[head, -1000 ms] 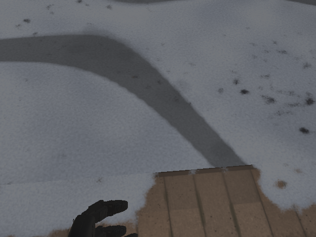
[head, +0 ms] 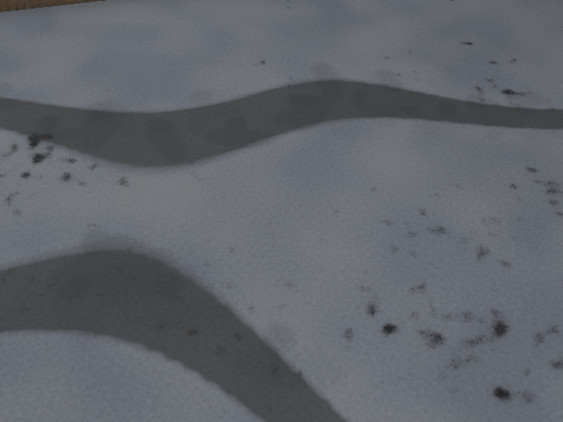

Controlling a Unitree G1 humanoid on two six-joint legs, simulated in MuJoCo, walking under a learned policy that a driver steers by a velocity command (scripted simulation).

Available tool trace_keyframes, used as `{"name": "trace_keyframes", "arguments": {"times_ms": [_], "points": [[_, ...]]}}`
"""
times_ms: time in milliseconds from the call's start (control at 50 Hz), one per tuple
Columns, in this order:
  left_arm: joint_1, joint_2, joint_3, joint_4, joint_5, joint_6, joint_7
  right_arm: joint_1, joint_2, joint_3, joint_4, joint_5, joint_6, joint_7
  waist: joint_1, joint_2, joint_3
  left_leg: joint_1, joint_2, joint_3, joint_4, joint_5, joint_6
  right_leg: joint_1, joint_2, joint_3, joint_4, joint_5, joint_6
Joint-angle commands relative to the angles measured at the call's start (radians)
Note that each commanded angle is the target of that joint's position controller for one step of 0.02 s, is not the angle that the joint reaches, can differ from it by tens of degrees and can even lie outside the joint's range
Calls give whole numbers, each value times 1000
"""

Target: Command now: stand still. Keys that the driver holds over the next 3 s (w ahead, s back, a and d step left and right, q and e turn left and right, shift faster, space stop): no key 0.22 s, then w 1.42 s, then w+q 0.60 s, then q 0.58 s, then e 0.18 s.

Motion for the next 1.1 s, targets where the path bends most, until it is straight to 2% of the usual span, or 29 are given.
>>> {"name": "trace_keyframes", "arguments": {"times_ms": [20, 60, 80, 100, 120, 180, 220, 280, 320, 380, 440, 500, 520, 540, 560, 580, 600, 680, 780, 820, 860, 900, 920, 940, 960, 980, 1000, 1040, 1100], "points": [[45, 39, 14, -31, 0, -28, 1, 14, -116, -28, -47, 10, -1, 15, 4, 134, -29, 11, 234, -287, -249, -115, 96, 196, 43, -82, -254, 96, -54], [85, 29, 8, -15, 22, -49, 3, 5, -84, -16, -33, 24, -5, 21, 36, 72, -7, -107, 199, -263, -222, -200, 32, 393, 8, -10, -451, 225, -78], [84, 90, 20, -38, 34, -66, 5, 14, -55, -8, -39, 28, -13, 27, 35, -13, 5, -163, 157, -223, -183, -203, -11, 425, -97, 136, -515, 154, -100], [55, 106, 24, -44, 25, -67, 11, 57, -43, -6, -27, 49, -8, 32, -4, -163, 17, -56, 73, -147, -141, -143, -44, 258, -157, 250, -587, -40, -150], [33, 68, 13, -47, 18, -69, 9, 56, -68, -10, -9, 40, -5, 31, -3, -146, 36, 61, 78, -150, -135, -79, -54, 167, -158, 265, -635, -140, -159], [21, 82, 18, -36, 2, -75, 8, 68, -93, -16, 13, 20, -9, 29, -2, -80, 59, 147, 98, -172, -208, -27, -44, 165, -70, 148, -597, -9, -108], [44, 82, 19, -25, -2, -82, 6, 61, -89, -14, 20, 24, -16, 28, 10, -28, 32, 137, 113, -185, -237, -5, -37, 240, -49, 104, -562, 115, -103], [73, 128, 42, -18, 12, -75, 1, 79, -132, -30, 28, 26, -12, 28, 21, 25, 27, 80, 101, -201, -239, -303, -5, 247, -13, 82, -495, -115, -134], [51, 137, 47, -33, 15, -72, -5, 94, -153, -39, 18, 22, -8, 30, 6, 63, 90, 63, 145, -287, -263, -458, 34, 133, -5, 83, -430, -200, -149], [-35, 97, 35, -64, 15, -94, -25, 151, -186, -52, 20, 15, -17, 36, -31, 158, 116, 206, 293, -481, -381, -522, 129, -42, 50, -54, -283, 2, -118], [-45, 107, 39, -82, 20, -116, -43, 146, -202, -57, 18, 27, -34, 50, -9, 120, 103, 174, 321, -488, -381, -433, 156, 50, 38, -59, -326, 13, -130], [136, 137, 54, -39, 19, -132, -47, -4, -197, -47, -23, 37, -52, 59, 113, 25, 84, -93, 203, -301, -234, -296, 84, 426, 10, 32, -437, -13, -180], [250, 194, 71, -16, 27, -138, -35, -79, -150, -28, -62, 43, -63, 64, 168, -121, 57, -285, 84, -143, -11, -104, 29, 654, -97, 241, -569, -126, -234], [349, 266, 95, 3, 45, -132, -28, -71, -147, -24, -84, 37, -70, 63, 188, -265, 14, -471, -6, -23, 270, -107, -13, 826, -274, 516, -636, -56, -324], [365, 231, 85, 8, 51, -128, -25, -106, -203, -39, -92, 17, -65, 58, 192, -138, 21, -583, 5, -76, 470, -271, -21, 851, -331, 563, -619, 141, -363], [328, 224, 78, -6, 53, -131, -23, -99, -194, -39, -96, 16, -62, 61, 156, -9, 10, -601, 39, -126, 594, -255, -24, 825, -326, 503, -592, 245, -366], [272, 220, 72, -15, 48, -135, -21, -100, -178, -34, -105, 21, -61, 68, 117, 43, 4, -583, 69, -153, 630, -203, -30, 765, -299, 429, -605, 267, -337], [178, 170, 41, 2, 20, -160, -26, -144, -169, -30, -155, 8, -32, 99, 47, -50, 74, -538, 117, -125, 574, -50, -67, 575, -199, 214, -736, 349, -250], [130, 224, 49, 32, 5, -167, -31, -272, -129, -8, -217, 20, -20, 119, 40, -60, 123, -263, 119, -45, 183, 170, -56, 384, -127, 38, -818, 460, -197], [154, 243, 51, 57, 1, -162, -38, -285, -149, -15, -225, 17, -15, 110, 51, -67, 133, -178, 101, -16, 99, 193, -28, 418, -151, 24, -803, 553, -187], [160, 273, 58, 74, 3, -155, -36, -228, -180, -33, -213, 10, -13, 90, 26, -83, 91, -91, 53, 9, 51, 151, 1, 514, -167, 0, -667, 864, -159], [153, 302, 69, 83, 14, -136, -30, 19, -221, -61, -139, -5, -20, 70, -79, -50, -52, 175, -9, 27, -24, 124, 31, 516, -132, -45, -318, 996, -120], [155, 275, 61, 70, 20, -131, -26, 179, -278, -81, -97, -25, -27, 57, -136, -7, -152, 427, 99, -89, 6, 39, 57, 329, -97, -53, -52, 752, -108], [217, 134, 30, 27, 4, -127, -34, 228, -384, -97, -104, -45, -35, 48, -90, 241, -279, 617, 388, -504, -81, -172, 123, 70, 54, -76, 330, 115, -80], [252, 153, 36, 15, -2, -130, -34, 177, -396, -99, -120, -10, -32, 57, -47, 341, -358, 586, 478, -908, -316, -136, 185, -32, 127, 57, 525, -113, -86], [167, 191, 46, 4, 8, -125, -35, 58, -341, -90, -129, 5, -32, 61, 2, 198, -213, 448, 432, -766, -334, -226, 153, -83, 48, 78, 565, 1, -93], [91, 205, 44, 0, 14, -130, -41, 1, -259, -67, -131, 12, -40, 63, 4, 83, -101, 302, 390, -601, -334, -166, 133, -82, 7, 49, 516, 86, -95], [77, 181, 40, -7, 29, -117, -54, -5, -212, -49, -102, 20, -59, 68, 50, 71, -50, 162, 303, -421, -366, -33, 92, -18, -47, 41, 406, 117, -95], [71, 157, 35, -1, 38, -86, -69, 52, -196, -40, -59, 25, -86, 68, 65, 74, -15, 111, 272, -321, -427, 71, 105, -15, -65, 14, 331, 131, -86]]}}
